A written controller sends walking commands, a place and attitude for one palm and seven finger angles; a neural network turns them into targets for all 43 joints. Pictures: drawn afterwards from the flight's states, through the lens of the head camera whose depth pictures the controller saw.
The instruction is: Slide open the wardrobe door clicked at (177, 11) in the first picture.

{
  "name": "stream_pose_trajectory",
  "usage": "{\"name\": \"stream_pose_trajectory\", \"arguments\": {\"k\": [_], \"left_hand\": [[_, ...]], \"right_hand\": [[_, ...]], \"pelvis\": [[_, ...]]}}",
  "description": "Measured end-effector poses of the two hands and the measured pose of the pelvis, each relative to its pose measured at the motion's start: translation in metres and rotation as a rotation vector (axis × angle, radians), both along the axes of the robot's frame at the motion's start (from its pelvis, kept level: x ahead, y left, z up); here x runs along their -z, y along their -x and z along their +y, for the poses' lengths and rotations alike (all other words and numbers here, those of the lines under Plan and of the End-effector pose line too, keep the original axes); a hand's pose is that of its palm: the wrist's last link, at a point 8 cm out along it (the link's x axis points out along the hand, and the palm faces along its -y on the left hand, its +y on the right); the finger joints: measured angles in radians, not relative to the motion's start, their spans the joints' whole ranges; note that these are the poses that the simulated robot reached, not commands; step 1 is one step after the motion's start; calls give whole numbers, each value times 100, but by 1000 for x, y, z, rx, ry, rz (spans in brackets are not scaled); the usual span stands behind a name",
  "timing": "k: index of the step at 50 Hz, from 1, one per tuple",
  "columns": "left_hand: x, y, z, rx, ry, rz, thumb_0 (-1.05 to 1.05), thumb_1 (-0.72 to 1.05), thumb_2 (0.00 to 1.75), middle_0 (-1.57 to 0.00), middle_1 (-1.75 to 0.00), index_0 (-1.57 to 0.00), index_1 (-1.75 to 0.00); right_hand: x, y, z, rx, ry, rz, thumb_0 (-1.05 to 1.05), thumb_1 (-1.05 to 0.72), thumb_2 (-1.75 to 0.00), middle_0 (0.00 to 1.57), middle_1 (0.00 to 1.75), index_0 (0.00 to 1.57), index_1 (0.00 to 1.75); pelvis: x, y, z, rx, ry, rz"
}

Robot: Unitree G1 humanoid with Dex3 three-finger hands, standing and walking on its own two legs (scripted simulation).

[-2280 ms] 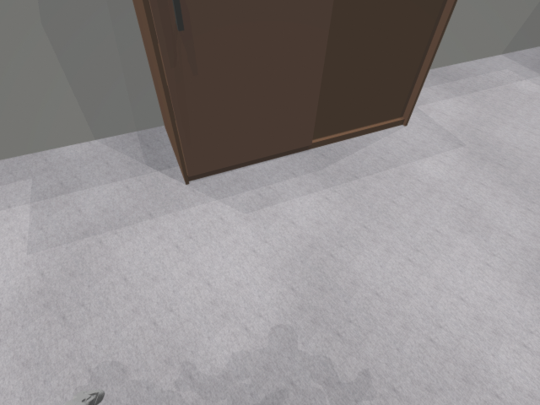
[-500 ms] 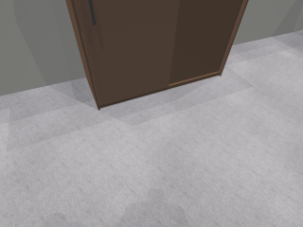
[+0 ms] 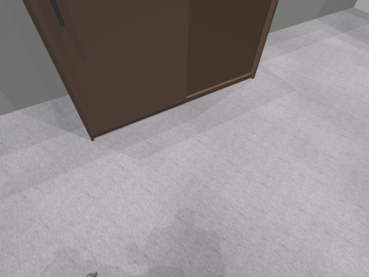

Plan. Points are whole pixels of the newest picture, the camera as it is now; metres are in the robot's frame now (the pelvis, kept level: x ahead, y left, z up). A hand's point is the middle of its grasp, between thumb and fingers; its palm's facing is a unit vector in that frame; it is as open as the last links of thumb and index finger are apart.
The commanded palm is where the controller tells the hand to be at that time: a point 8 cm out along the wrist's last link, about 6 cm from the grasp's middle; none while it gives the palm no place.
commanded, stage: walk to a spot facing it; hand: left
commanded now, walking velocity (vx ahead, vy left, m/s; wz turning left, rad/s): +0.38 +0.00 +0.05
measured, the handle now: out of the picture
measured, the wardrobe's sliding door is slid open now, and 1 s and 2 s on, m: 0.00 0.00 0.00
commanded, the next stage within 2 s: turn to face it in 0.72 s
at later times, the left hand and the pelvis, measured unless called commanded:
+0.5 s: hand (102, 239) +0.23 +0.23 -0.15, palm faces +0.04 -0.99 -0.16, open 7.4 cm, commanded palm none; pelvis +0.22 +0.05 +0.02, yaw -2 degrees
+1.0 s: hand (142, 158) +0.48 +0.16 -0.15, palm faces -0.02 -0.98 -0.21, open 7.2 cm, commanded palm none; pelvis +0.43 -0.02 +0.02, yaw -2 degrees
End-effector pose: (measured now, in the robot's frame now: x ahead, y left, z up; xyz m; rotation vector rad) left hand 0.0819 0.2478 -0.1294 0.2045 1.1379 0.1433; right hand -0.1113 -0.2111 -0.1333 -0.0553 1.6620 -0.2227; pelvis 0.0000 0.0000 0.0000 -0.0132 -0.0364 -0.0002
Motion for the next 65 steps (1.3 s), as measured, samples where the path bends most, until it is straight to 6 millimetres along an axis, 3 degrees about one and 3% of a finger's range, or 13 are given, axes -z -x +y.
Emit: {"name": "stream_pose_trajectory", "arguments": {"k": [4,8,12,15,19,26,32,37,41,49,57,60,65], "left_hand": [[-1,-3,-13,1,35,80,0,91,90,-20,-30,-19,-29],[3,-5,-15,-29,79,154,1,92,89,-20,-30,-20,-29],[15,-11,-7,-89,124,205,1,92,89,-20,-30,-20,-29],[28,-20,4,-115,137,256,1,91,89,-20,-30,-20,-29],[19,-56,19,-103,118,282,1,91,89,-20,-30,-20,-29],[-7,-156,27,-62,79,207,1,91,90,-20,-30,-19,-29],[-14,-257,11,23,39,161,1,91,90,-20,-30,-19,-29],[-5,-346,-16,92,-2,73,0,91,90,-20,-30,-19,-29],[-8,-378,-36,81,5,34,0,91,90,-20,-30,-20,-29],[-15,-395,-42,21,14,108,0,94,89,-20,-30,-20,-29],[20,-400,-24,-121,91,167,0,92,89,-20,-30,-20,-29],[33,-405,-9,-155,90,195,0,91,89,-20,-30,-20,-29],[17,-432,14,-188,56,141,1,91,89,-20,-30,-20,-29]], "right_hand": [[-6,-113,-16,-43,46,-240,1,-91,-90,19,30,20,30],[-20,-215,-13,-97,59,-431,0,-91,-90,19,30,19,30],[-28,-300,3,-172,66,-537,0,-91,-90,19,30,19,30],[-23,-344,17,-201,83,-592,0,-91,-90,19,30,19,30],[-23,-356,32,-167,72,-551,0,-91,-90,19,30,20,30],[-25,-343,22,-81,81,-365,-1,-95,-90,20,30,20,30],[-12,-330,20,16,24,-200,0,-93,-90,20,30,20,30],[10,-339,8,82,-32,-84,0,-92,-90,20,30,20,30],[12,-389,-11,65,-33,-100,1,-91,-90,20,30,20,30],[-7,-542,-38,-22,29,-339,1,-93,-90,19,30,19,30],[-15,-667,-33,-213,84,-444,1,-93,-90,19,30,19,30],[-14,-698,-25,-256,106,-490,1,-92,-90,19,30,20,30],[-22,-721,-12,-303,96,-491,0,-91,-90,19,30,20,30]], "pelvis": [[-12,-33,2,2,3,13],[-16,-68,9,3,10,18],[-12,-109,24,-8,25,11],[0,-138,38,-2,24,5],[-8,-170,45,13,1,8],[-25,-230,45,43,-21,32],[-21,-285,26,80,-38,35],[-1,-338,-4,101,-41,29],[-4,-368,-17,97,-25,15],[-20,-426,-21,44,-9,19],[-2,-480,1,-46,17,-5],[7,-489,10,-70,14,-1],[-3,-497,15,-114,10,20]]}}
